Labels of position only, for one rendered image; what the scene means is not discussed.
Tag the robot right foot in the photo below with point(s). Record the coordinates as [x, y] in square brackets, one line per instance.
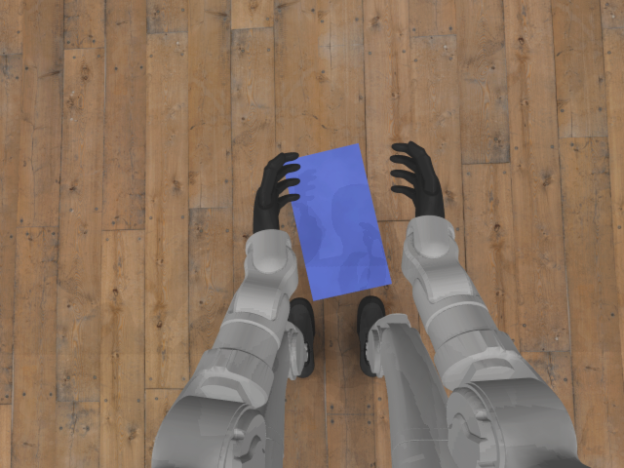
[370, 310]

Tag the carton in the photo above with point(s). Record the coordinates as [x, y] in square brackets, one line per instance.
[336, 223]

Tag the robot left forearm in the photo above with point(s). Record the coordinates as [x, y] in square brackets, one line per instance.
[239, 366]

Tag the robot left hand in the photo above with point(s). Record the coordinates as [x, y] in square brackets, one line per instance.
[267, 203]

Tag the robot right hand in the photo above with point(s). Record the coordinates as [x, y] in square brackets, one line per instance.
[427, 193]

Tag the robot right forearm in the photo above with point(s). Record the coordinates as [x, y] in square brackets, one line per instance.
[467, 342]

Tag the robot right thigh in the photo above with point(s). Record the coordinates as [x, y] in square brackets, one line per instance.
[417, 399]

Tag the robot left upper arm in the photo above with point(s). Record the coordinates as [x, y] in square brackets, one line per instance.
[202, 432]

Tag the robot right upper arm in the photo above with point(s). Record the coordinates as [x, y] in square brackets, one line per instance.
[509, 423]

